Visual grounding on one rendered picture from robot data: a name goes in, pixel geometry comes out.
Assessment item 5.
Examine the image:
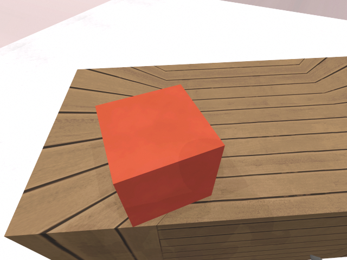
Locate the pedestal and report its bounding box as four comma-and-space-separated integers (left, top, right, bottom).
4, 56, 347, 260

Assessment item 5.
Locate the carton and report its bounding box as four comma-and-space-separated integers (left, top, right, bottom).
95, 84, 225, 227

